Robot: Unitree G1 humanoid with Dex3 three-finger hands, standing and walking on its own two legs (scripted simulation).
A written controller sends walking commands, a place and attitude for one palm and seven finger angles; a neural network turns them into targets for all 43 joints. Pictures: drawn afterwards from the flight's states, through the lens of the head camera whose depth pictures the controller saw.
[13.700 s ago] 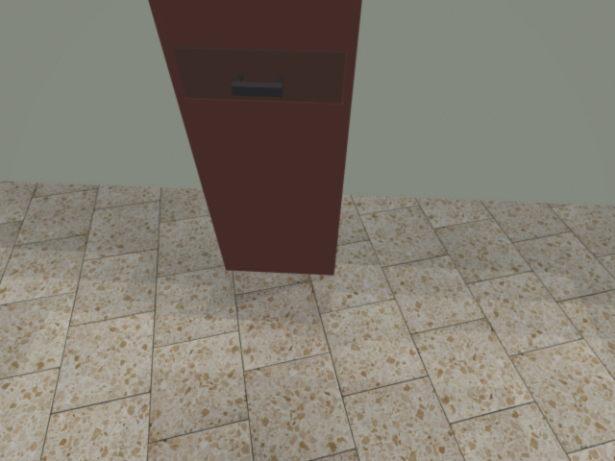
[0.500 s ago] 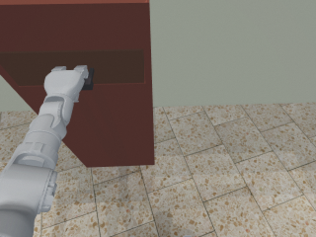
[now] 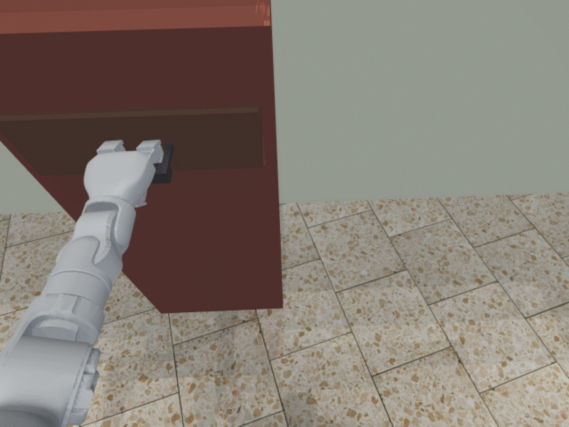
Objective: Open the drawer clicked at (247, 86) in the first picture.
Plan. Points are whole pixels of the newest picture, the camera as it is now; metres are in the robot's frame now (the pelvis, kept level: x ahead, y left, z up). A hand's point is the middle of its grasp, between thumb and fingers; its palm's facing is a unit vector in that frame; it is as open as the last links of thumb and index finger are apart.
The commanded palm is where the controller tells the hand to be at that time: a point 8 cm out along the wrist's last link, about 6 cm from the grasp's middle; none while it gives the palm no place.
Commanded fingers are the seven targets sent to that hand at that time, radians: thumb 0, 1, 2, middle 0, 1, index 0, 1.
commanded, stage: pull the drawer open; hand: left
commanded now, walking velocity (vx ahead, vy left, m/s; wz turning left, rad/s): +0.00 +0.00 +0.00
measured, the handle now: (135, 162) +0.50 +0.22 +0.07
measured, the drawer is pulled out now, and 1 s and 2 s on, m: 0.01 0.13 0.30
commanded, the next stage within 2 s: none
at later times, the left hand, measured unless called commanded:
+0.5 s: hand (132, 210) +0.42 +0.22 +0.05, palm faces -0.05 -0.01 -1.00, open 5.4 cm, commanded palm +0.40 +0.22 +0.10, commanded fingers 0.00 0.90 0.90 -0.40 -1.35 -0.40 -1.35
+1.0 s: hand (119, 269) +0.33 +0.22 +0.05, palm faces +0.04 -0.08 -1.00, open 5.4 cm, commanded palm +0.28 +0.23 +0.10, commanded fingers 0.00 0.90 0.90 -0.40 -1.35 -0.40 -1.35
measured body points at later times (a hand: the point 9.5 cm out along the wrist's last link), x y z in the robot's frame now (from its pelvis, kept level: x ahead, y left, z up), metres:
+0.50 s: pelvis +0.00 -0.01 +0.00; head +0.06 -0.03 +0.44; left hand +0.42 +0.22 +0.10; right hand +0.10 -0.27 -0.14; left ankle -0.03 +0.10 -0.72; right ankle -0.03 -0.12 -0.72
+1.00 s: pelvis +0.00 +0.00 +0.01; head +0.03 -0.03 +0.46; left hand +0.32 +0.22 +0.10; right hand +0.14 -0.26 -0.11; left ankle -0.03 +0.10 -0.72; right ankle -0.03 -0.12 -0.72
